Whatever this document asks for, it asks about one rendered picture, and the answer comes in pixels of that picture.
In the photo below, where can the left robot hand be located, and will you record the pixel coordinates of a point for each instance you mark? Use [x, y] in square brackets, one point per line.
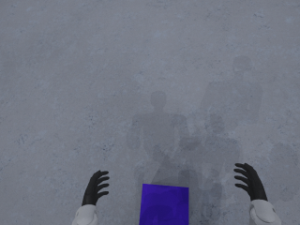
[91, 194]

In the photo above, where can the left robot forearm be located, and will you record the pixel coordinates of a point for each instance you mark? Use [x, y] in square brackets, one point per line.
[86, 215]

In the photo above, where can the right robot hand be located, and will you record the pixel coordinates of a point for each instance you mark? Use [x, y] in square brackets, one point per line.
[254, 187]

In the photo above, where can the right robot forearm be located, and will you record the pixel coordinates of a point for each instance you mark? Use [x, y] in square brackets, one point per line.
[262, 212]

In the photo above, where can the carton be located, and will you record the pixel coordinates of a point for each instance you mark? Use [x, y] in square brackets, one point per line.
[164, 205]

